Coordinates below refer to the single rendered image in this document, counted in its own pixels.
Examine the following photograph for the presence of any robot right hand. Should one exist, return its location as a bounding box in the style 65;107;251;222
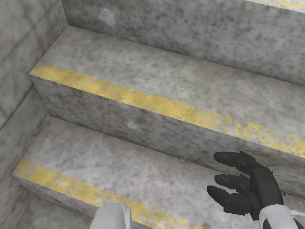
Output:
207;151;286;221

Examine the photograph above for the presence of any robot left thigh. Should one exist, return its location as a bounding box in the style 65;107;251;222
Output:
90;203;132;229

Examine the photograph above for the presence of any right robot forearm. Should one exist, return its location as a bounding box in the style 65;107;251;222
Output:
258;204;304;229

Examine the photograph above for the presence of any left robot shin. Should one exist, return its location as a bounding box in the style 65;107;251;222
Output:
96;199;122;212

